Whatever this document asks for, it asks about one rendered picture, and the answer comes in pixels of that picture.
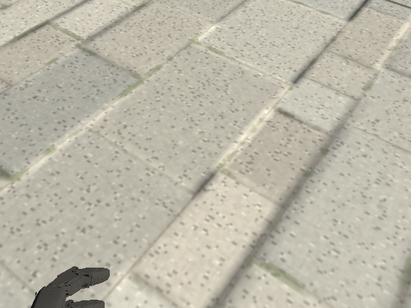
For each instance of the robot left hand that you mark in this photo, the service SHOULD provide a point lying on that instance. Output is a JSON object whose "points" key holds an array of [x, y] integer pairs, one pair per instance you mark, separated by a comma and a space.
{"points": [[68, 283]]}

